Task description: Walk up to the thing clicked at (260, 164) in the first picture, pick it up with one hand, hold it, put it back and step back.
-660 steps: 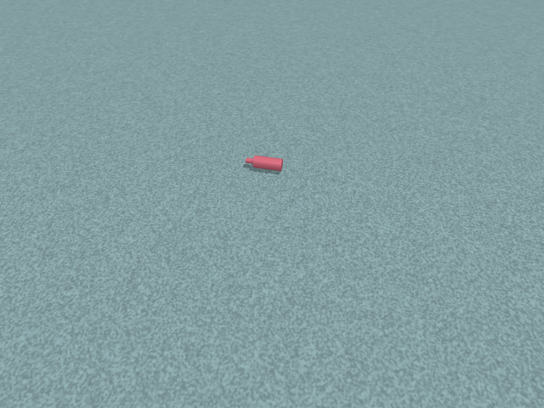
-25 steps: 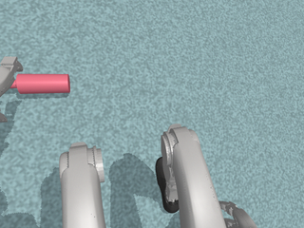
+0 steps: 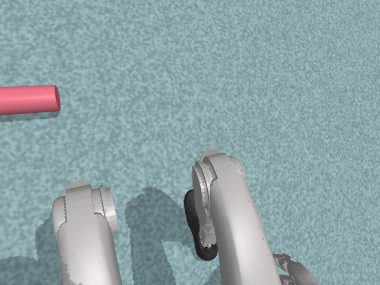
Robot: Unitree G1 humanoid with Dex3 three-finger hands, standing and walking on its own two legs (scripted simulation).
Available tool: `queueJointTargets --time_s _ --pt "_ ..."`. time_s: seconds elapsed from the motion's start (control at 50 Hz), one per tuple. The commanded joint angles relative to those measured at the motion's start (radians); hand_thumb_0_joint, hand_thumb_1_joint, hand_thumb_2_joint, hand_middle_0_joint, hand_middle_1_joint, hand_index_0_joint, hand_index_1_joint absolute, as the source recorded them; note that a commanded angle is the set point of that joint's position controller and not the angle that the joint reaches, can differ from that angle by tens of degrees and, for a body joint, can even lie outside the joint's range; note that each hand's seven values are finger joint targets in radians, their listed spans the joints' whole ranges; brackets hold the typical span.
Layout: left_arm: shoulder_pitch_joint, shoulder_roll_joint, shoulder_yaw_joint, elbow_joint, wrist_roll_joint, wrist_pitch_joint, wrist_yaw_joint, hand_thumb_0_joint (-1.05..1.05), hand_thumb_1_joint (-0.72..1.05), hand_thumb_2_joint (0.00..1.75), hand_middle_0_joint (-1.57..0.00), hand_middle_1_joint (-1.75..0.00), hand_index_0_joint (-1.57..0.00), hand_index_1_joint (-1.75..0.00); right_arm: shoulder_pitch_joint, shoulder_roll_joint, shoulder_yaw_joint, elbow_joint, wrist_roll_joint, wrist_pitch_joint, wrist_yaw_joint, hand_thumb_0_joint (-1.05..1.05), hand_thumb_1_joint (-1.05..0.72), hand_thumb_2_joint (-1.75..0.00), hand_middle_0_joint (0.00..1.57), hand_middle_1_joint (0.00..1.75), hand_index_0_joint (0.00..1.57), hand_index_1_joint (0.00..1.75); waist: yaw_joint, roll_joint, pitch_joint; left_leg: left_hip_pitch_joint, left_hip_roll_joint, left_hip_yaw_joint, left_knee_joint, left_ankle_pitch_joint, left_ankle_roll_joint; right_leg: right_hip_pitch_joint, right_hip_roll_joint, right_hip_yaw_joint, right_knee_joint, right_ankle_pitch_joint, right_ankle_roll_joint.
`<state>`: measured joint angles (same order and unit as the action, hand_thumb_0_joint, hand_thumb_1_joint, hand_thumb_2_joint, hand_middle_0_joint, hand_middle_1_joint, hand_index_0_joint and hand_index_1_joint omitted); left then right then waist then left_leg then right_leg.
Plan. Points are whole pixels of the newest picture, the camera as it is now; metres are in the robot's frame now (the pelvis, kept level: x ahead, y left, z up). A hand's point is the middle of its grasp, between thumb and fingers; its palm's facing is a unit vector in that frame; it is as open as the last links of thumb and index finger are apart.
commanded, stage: rise first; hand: left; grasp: from above
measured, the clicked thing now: (12, 100) +0.54 +0.29 -0.30
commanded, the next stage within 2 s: approach in 1.78 s
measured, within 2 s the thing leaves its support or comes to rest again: neither
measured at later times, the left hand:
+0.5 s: hand out of the picture +0.48 +0.32 -0.18, palm faces -0.46 -0.04 -0.89, open 14.3 cm
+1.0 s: hand out of the picture +0.48 +0.32 -0.19, palm faces -0.47 -0.02 -0.88, open 14.1 cm
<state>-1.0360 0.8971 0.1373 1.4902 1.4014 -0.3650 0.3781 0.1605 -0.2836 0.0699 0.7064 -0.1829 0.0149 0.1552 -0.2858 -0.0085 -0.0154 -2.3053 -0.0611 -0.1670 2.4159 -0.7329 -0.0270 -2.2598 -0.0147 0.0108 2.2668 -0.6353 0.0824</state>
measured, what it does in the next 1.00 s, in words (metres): stands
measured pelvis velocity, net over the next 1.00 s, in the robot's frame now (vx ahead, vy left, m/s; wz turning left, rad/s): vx -0.01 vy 0.01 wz -0.04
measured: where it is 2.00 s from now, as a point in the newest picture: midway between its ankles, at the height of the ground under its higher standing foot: (156, 257)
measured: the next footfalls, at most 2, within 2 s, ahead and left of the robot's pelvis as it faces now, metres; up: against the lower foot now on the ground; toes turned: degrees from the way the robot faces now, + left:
none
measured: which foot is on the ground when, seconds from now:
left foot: down 0.00-1.00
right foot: down 0.00-1.00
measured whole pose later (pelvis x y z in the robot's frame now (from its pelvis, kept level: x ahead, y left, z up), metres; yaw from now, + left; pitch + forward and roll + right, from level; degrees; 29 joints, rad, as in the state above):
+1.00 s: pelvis -0.01 +0.01 -0.01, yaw -2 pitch +34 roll -13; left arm -1.09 0.96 0.10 1.54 1.43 -0.36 0.36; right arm 0.19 -0.28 0.14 0.67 -0.17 0.02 0.17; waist -0.34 -0.02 0.01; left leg -2.36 -0.06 -0.17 2.47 -0.71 0.01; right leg -2.28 -0.01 0.00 2.28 -0.61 0.05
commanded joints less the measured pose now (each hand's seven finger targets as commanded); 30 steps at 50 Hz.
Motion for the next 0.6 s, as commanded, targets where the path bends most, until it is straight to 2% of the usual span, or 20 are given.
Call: queueJointTargets --time_s 0.0,0.04,0.14,0.16,0.22,0.24,0.26,0.34,0.38,0.46,0.5,0.52,0.58 --pt "-0.288 0.292 0.040 -0.157 -0.037 0.016 0.025 0.00 -0.56 1.01 -0.08 -0.97 -0.07 -0.98 0.229 -0.277 -0.079 -0.008 0.009 0.010 -0.016 0.00 -0.91 -0.91 0.20 0.30 0.20 0.30 -0.006 0.342 -0.727 0.569 0.005 0.114 -0.275 0.284 0.050 0.343 0.008 -0.146 -0.177 0.223 -0.096" --pt "-0.263 0.277 0.034 -0.156 -0.043 0.019 0.017 0.00 -0.56 1.02 -0.08 -0.96 -0.07 -0.98 0.235 -0.274 -0.073 -0.012 0.010 0.012 -0.015 0.00 -0.91 -0.91 0.20 0.30 0.20 0.30 -0.005 0.340 -0.717 0.578 0.005 0.112 -0.276 0.292 0.049 0.343 0.008 -0.148 -0.181 0.226 -0.097" --pt "-0.269 0.281 0.031 -0.176 -0.053 0.017 0.006 0.00 -0.56 1.02 -0.09 -0.95 -0.07 -0.97 0.237 -0.281 -0.066 -0.014 0.013 0.017 -0.012 0.00 -0.91 -0.91 0.20 0.30 0.20 0.30 -0.013 0.369 -0.697 0.590 0.008 0.108 -0.275 0.309 0.043 0.330 0.008 -0.151 -0.178 0.234 -0.100" --pt "-0.291 0.294 0.042 -0.191 -0.058 0.012 0.007 0.00 -0.55 1.01 -0.09 -0.96 -0.07 -0.97 0.236 -0.285 -0.072 -0.013 0.013 0.019 -0.013 0.00 -0.91 -0.91 0.20 0.30 0.20 0.30 -0.013 0.379 -0.705 0.590 0.011 0.107 -0.276 0.306 0.042 0.328 0.008 -0.151 -0.176 0.233 -0.099" --pt "-0.267 0.266 0.021 -0.169 -0.051 0.003 0.000 0.00 -0.57 1.03 -0.09 -0.95 -0.07 -0.97 0.243 -0.282 -0.061 -0.014 0.008 0.025 -0.009 0.00 -0.91 -0.91 0.20 0.30 0.20 0.30 -0.025 0.380 -0.684 0.595 0.009 0.103 -0.275 0.303 0.042 0.323 0.008 -0.157 -0.178 0.228 -0.100" --pt "-0.291 0.279 0.025 -0.185 -0.054 0.000 0.000 0.00 -0.57 1.02 -0.08 -0.96 -0.07 -0.97 0.234 -0.282 -0.065 -0.014 0.011 0.025 -0.009 0.00 -0.91 -0.91 0.20 0.30 0.20 0.30 -0.028 0.371 -0.684 0.579 0.009 0.104 -0.270 0.291 0.045 0.325 0.010 -0.157 -0.180 0.224 -0.100" --pt "-0.291 0.277 0.020 -0.179 -0.049 -0.001 0.000 0.00 -0.61 1.10 -0.11 -0.91 -0.04 -0.98 0.238 -0.282 -0.060 -0.014 0.010 0.025 -0.009 0.00 -0.91 -0.90 0.20 0.30 0.20 0.30 -0.032 0.372 -0.679 0.585 0.011 0.101 -0.267 0.298 0.044 0.323 0.011 -0.159 -0.176 0.230 -0.100" --pt "-0.312 0.275 0.016 -0.180 -0.046 -0.011 0.012 0.00 -0.57 1.04 -0.10 -0.93 -0.07 -0.97 0.237 -0.289 -0.060 -0.012 0.010 0.027 -0.009 0.00 -0.91 -0.90 0.20 0.30 0.20 0.30 -0.032 0.402 -0.691 0.616 0.014 0.090 -0.277 0.318 0.036 0.302 0.011 -0.165 -0.167 0.236 -0.098" --pt "-0.318 0.266 0.009 -0.150 -0.034 -0.013 0.015 0.00 -0.59 1.06 -0.10 -0.94 -0.06 -0.98 0.240 -0.293 -0.056 -0.012 0.006 0.028 -0.006 0.00 -0.91 -0.90 0.20 0.30 0.20 0.30 -0.044 0.421 -0.673 0.638 0.019 0.071 -0.285 0.330 0.029 0.266 0.009 -0.173 -0.152 0.231 -0.099" --pt "-0.373 0.271 -0.007 -0.128 -0.012 -0.018 0.025 0.00 -0.59 1.06 -0.09 -0.94 -0.05 -0.98 0.227 -0.296 -0.049 -0.016 0.010 0.029 -0.006 0.00 -0.91 -0.91 0.20 0.30 0.20 0.30 -0.064 0.413 -0.652 0.600 0.017 0.078 -0.272 0.279 0.033 0.262 0.013 -0.173 -0.157 0.212 -0.102" --pt "-0.384 0.269 -0.012 -0.110 -0.009 -0.013 0.033 0.00 -0.58 1.06 -0.09 -0.95 -0.06 -0.99 0.220 -0.294 -0.045 -0.015 0.006 0.024 -0.007 0.00 -0.91 -0.90 0.20 0.30 0.20 0.30 -0.057 0.406 -0.629 0.561 0.014 0.086 -0.273 0.244 0.036 0.264 0.014 -0.169 -0.161 0.196 -0.102" --pt "-0.375 0.268 -0.014 -0.081 0.001 -0.009 0.034 0.00 -0.59 1.07 -0.09 -0.94 -0.05 -0.98 0.222 -0.295 -0.039 -0.016 0.003 0.021 -0.006 0.00 -0.91 -0.90 0.20 0.30 0.20 0.30 -0.069 0.407 -0.608 0.563 0.015 0.079 -0.275 0.242 0.035 0.250 0.013 -0.173 -0.153 0.192 -0.101" --pt "-0.391 0.275 -0.021 -0.064 0.009 -0.002 0.038 0.00 -0.58 1.06 -0.08 -0.96 -0.05 -1.00 0.217 -0.301 -0.037 -0.021 0.006 0.015 -0.007 0.00 -0.91 -0.90 0.20 0.30 0.20 0.30 -0.070 0.418 -0.605 0.571 0.017 0.068 -0.284 0.226 0.030 0.228 0.012 -0.177 -0.144 0.181 -0.103"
